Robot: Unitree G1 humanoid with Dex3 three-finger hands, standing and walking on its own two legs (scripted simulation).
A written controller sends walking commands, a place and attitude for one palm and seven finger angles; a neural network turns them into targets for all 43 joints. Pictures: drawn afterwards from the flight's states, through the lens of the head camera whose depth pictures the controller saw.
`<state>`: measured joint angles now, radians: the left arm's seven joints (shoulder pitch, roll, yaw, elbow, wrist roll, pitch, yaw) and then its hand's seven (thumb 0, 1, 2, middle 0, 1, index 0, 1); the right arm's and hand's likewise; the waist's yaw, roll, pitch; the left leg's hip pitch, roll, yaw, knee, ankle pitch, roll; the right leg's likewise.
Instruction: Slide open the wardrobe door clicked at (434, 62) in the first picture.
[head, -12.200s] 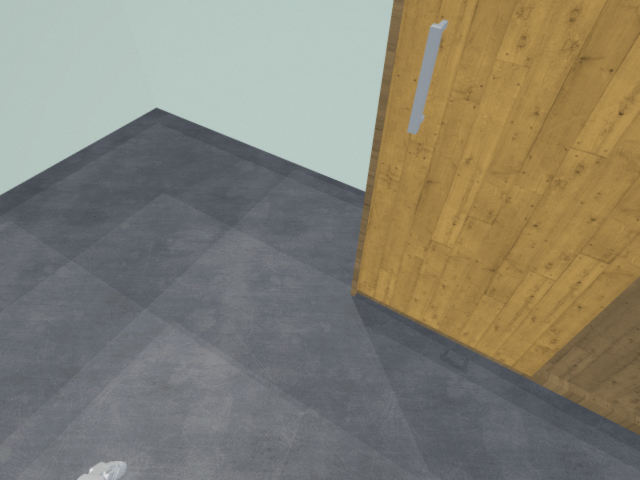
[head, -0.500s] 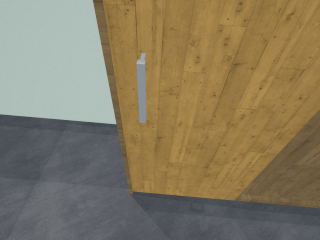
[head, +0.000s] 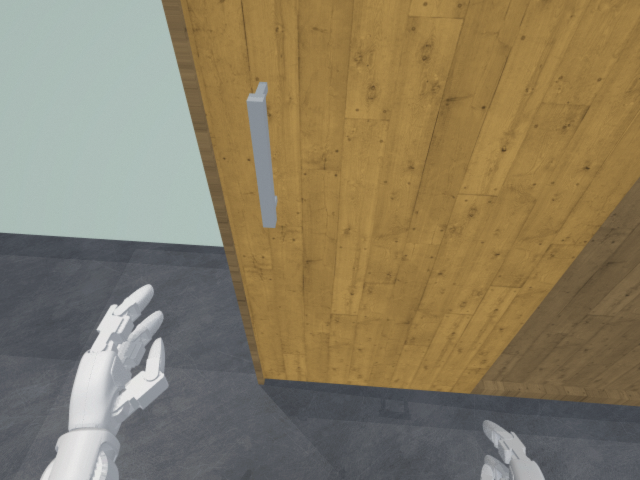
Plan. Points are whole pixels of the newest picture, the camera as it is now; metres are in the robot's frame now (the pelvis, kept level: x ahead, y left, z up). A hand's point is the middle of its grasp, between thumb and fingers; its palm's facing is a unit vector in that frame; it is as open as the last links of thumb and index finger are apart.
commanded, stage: raise the hand with hooked fingers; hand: left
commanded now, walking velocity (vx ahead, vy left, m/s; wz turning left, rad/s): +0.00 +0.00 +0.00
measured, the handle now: (266, 161) +0.51 +0.09 +0.15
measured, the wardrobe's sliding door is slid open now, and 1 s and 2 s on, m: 0.00 0.00 0.00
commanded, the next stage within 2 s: move the hooked fingers beside the handle in 1.86 s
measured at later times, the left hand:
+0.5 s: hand (128, 386) +0.22 +0.22 +0.05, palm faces -0.04 -1.00 -0.06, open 10.5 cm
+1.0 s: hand (65, 333) +0.25 +0.27 +0.11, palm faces +0.01 -1.00 -0.07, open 13.4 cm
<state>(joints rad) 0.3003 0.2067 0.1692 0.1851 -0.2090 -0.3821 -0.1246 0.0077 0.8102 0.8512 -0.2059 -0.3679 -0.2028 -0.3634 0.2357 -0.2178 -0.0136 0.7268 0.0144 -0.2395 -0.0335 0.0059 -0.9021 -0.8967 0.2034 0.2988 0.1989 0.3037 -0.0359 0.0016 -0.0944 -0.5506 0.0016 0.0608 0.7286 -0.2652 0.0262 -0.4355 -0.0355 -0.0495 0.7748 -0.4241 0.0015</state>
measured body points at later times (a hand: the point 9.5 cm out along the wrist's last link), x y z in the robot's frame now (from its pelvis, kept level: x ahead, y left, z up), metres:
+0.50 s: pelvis +0.00 -0.02 -0.02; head +0.03 -0.02 +0.43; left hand +0.22 +0.28 +0.06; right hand +0.16 -0.25 -0.10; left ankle +0.06 +0.10 -0.71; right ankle -0.02 -0.12 -0.71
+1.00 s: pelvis +0.00 +0.02 +0.01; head +0.01 +0.03 +0.46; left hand +0.24 +0.33 +0.12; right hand +0.20 -0.21 -0.04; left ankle +0.06 +0.10 -0.71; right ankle -0.02 -0.12 -0.71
